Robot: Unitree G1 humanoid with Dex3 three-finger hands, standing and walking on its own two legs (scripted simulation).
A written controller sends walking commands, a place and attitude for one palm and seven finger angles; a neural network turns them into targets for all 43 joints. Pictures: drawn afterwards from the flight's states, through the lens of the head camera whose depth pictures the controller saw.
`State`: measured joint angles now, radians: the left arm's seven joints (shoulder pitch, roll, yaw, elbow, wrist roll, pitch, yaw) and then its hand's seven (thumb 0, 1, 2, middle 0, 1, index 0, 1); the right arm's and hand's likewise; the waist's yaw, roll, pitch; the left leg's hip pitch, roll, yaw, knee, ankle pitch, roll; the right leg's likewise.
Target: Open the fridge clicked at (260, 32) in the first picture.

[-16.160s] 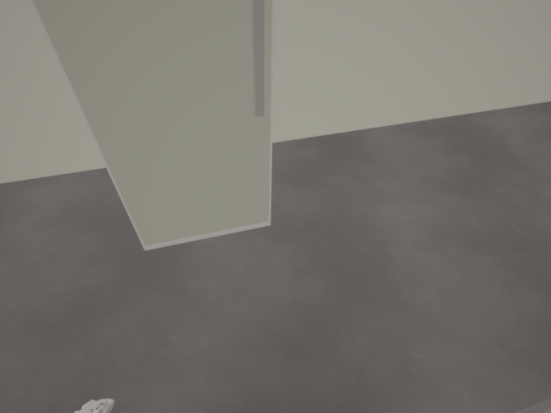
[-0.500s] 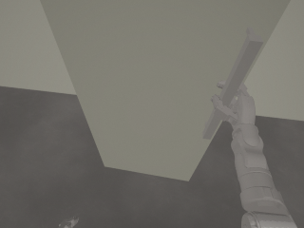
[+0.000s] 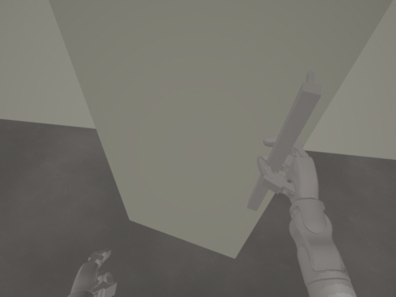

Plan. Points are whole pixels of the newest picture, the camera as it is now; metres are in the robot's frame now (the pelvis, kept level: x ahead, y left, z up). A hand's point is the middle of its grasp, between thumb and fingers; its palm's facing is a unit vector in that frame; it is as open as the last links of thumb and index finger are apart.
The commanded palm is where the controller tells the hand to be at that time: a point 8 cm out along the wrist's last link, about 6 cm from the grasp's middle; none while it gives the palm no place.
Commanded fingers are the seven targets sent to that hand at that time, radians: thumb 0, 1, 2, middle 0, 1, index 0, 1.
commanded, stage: walk backward, drawing the door open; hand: right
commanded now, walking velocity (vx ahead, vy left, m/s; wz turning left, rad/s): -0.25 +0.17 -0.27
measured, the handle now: (275, 155) +0.39 -0.12 +0.10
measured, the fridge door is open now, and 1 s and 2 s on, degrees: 14 44 72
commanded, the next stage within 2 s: stop walking and hold the door back in 1.60 s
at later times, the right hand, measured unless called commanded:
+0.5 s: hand (238, 228) +0.22 -0.04 +0.10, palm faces +0.04 +0.99 -0.15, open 6.6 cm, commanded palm +0.19 -0.09 +0.10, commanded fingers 0.00 -0.90 -0.90 0.45 1.40 0.45 1.40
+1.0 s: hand (170, 286) +0.13 +0.06 +0.10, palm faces +0.29 +0.95 -0.15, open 7.0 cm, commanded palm +0.08 +0.02 +0.10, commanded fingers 0.00 -0.90 -0.90 0.45 1.40 0.45 1.40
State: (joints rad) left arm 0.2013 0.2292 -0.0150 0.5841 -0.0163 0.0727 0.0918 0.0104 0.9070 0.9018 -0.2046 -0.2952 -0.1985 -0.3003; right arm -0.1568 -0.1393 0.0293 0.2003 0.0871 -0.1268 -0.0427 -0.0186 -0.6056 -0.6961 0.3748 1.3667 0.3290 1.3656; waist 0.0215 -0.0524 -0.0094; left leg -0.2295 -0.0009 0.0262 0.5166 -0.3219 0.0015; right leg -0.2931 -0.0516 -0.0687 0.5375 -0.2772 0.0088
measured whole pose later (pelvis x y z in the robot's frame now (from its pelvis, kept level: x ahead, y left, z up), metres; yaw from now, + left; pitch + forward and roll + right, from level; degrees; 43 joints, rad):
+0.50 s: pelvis -0.07 +0.07 +0.00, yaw -5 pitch +0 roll -1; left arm 0.19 0.18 -0.01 0.61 0.00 0.05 0.10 0.01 0.90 0.90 -0.21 -0.30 -0.20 -0.30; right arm 0.05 -0.12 0.09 -0.08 0.04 -0.03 -0.10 -0.03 -0.60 -0.66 0.36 1.35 0.32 1.37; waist 0.06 -0.08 0.05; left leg -0.28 -0.04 0.14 0.51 -0.24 0.10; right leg -0.35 -0.08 0.04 0.48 -0.17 0.01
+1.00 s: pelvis -0.10 +0.23 -0.02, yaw -29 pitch +1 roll -1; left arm 0.20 0.19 0.02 0.61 0.03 -0.15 0.11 0.01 0.91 0.90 -0.20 -0.30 -0.20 -0.30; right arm 0.07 -0.13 0.19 -0.26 -0.03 -0.07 -0.04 -0.05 -0.57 -0.74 0.37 1.33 0.26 1.34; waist 0.06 -0.02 0.11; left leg -0.41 0.03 0.25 0.68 -0.29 0.11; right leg -0.32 -0.07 -0.12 0.68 -0.33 0.00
